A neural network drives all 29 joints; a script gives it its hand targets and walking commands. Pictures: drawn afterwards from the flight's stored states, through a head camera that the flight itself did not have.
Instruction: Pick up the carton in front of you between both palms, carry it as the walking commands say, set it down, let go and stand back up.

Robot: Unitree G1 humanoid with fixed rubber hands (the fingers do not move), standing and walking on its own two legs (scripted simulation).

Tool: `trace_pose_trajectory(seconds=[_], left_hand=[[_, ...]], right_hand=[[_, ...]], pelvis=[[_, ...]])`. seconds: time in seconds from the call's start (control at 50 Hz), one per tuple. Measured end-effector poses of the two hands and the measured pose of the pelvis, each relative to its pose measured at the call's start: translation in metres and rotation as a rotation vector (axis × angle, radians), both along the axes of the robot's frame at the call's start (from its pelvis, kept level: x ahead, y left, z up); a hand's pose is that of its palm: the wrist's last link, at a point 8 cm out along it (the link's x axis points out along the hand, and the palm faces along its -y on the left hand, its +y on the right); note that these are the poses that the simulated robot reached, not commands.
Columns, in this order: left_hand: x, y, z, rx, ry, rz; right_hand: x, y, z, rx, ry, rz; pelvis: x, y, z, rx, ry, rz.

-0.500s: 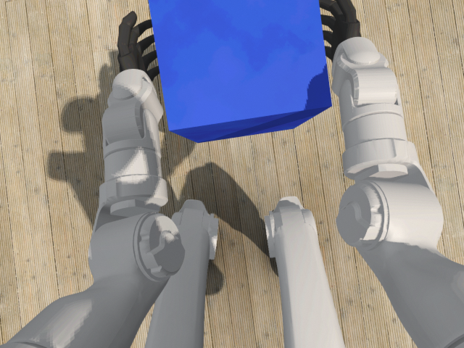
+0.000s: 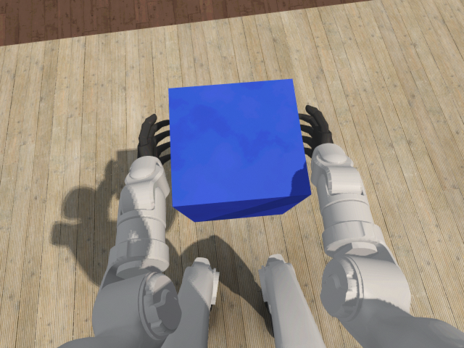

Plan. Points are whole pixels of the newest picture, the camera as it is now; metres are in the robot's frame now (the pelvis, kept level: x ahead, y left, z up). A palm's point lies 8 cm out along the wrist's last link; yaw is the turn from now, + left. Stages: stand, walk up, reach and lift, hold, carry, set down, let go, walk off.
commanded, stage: reach and lift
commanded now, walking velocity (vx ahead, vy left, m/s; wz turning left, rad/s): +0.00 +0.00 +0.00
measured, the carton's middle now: (235, 162) +0.45 +0.00 -0.11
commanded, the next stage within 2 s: hold in 1.78 s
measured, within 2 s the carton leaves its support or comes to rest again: neither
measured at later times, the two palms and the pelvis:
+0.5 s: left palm (107, 148) +0.38 +0.15 +0.11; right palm (357, 140) +0.38 -0.15 +0.11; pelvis +0.05 +0.01 +0.13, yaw -1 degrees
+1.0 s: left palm (63, 143) +0.35 +0.15 +0.19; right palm (393, 141) +0.34 -0.14 +0.18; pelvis +0.05 +0.01 +0.16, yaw -1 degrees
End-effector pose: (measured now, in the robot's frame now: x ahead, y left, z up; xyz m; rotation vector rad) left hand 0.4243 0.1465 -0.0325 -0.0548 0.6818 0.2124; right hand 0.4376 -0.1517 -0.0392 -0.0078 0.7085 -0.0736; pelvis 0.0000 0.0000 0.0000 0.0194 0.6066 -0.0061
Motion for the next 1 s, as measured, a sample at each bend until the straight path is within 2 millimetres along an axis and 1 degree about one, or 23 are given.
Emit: trace_pose_trajectory(seconds=[0.2, 0.42, 0.58, 0.7, 0.78, 0.84, 1.0], left_hand=[[-0.018, 0.002, 0.058, -0.004, -0.005, -0.017], [-0.037, 0.004, 0.124, 0.003, -0.002, -0.038], [-0.05, 0.006, 0.17, 0.012, -0.012, -0.058], [-0.058, 0.008, 0.201, 0.025, -0.03, -0.087], [-0.063, 0.009, 0.217, 0.039, -0.03, -0.101], [-0.067, 0.008, 0.221, 0.047, -0.015, -0.109], [-0.072, 0.008, 0.22, 0.041, 0.005, -0.104]], right_hand=[[-0.024, 0.001, 0.059, 0.003, -0.004, -0.026], [-0.048, 0.004, 0.125, 0.003, -0.002, -0.043], [-0.065, 0.005, 0.171, 0.0, -0.013, -0.056], [-0.078, 0.007, 0.203, -0.011, -0.031, -0.067], [-0.084, 0.008, 0.219, -0.03, -0.032, -0.055], [-0.088, 0.008, 0.224, -0.038, -0.018, -0.052], [-0.093, 0.008, 0.223, -0.033, 0.002, -0.055]], pelvis=[[0.016, 0.003, 0.052, -0.009, -0.113, -0.001], [0.041, 0.006, 0.109, -0.017, -0.275, -0.004], [0.059, 0.007, 0.142, -0.021, -0.412, -0.005], [0.066, 0.007, 0.158, -0.022, -0.523, -0.003], [0.067, 0.008, 0.163, -0.023, -0.588, -0.002], [0.064, 0.008, 0.164, -0.024, -0.623, -0.002], [0.053, 0.009, 0.163, -0.024, -0.661, -0.005]])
